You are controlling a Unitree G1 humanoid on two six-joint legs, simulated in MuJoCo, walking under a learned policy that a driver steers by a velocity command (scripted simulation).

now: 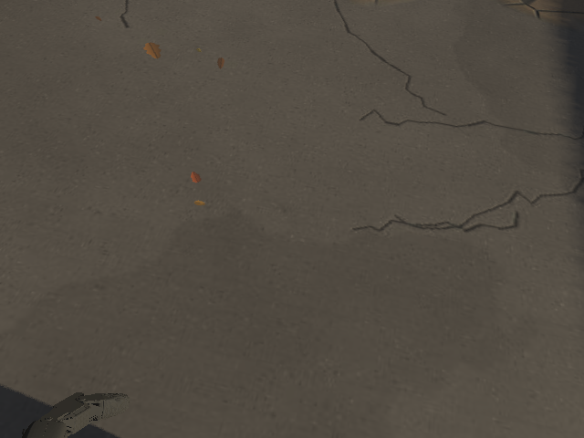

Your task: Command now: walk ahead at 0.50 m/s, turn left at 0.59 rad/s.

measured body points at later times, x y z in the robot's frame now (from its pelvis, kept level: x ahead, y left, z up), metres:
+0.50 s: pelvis +0.27 -0.01 +0.00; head +0.30 +0.00 +0.45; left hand +0.21 +0.27 -0.13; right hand +0.53 -0.19 -0.08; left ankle +0.39 +0.16 -0.71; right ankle +0.21 -0.14 -0.74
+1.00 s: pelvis +0.39 +0.04 -0.01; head +0.41 +0.02 +0.44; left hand +0.47 +0.33 -0.12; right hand +0.57 -0.22 -0.12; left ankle +0.41 +0.15 -0.74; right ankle +0.41 -0.07 -0.73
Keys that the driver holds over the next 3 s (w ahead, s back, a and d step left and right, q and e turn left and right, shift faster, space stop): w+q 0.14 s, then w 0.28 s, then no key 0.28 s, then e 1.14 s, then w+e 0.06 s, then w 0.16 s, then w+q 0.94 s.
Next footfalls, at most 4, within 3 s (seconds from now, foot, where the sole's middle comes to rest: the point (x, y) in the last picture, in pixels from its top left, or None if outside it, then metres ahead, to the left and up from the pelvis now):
0.12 right None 0.25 -0.14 -0.78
0.58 left None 0.45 0.16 -0.78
1.02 right None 0.45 -0.07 -0.78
1.48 left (195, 435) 0.48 0.16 -0.78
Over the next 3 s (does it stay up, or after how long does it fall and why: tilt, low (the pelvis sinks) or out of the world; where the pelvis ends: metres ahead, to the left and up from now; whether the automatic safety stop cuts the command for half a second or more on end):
stays up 0.90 -0.21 -0.02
